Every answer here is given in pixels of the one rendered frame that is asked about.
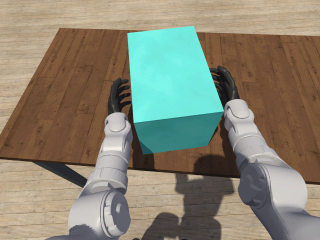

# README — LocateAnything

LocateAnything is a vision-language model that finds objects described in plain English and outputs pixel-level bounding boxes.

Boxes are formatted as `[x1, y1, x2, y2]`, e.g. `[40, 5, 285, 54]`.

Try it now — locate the right robot hand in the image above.
[209, 65, 240, 107]

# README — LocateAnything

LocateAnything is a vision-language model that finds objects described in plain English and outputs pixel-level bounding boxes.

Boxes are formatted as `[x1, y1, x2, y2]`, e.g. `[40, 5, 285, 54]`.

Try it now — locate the left robot hand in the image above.
[108, 77, 132, 116]

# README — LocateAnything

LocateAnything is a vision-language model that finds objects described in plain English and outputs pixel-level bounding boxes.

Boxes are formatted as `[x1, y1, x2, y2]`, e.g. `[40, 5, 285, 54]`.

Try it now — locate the carton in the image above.
[127, 26, 224, 155]

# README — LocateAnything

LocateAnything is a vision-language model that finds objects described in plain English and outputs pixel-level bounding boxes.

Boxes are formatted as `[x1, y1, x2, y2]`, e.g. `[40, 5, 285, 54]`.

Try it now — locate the left robot forearm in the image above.
[68, 112, 133, 229]

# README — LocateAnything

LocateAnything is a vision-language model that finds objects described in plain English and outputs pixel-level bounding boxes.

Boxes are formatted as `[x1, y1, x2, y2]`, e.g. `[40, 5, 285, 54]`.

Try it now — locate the table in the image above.
[0, 28, 320, 188]

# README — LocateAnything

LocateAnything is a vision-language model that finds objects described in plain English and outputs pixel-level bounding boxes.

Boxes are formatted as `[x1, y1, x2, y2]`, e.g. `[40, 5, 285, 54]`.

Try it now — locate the robot left upper arm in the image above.
[45, 189, 131, 240]

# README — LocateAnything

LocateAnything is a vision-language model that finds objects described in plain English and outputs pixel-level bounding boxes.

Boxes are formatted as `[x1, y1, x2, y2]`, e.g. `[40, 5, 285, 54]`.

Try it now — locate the robot right upper arm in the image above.
[237, 162, 320, 240]

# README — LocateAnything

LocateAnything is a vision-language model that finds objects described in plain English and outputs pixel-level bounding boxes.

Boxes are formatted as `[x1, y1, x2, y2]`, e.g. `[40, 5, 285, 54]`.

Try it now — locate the right robot forearm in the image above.
[223, 99, 308, 202]

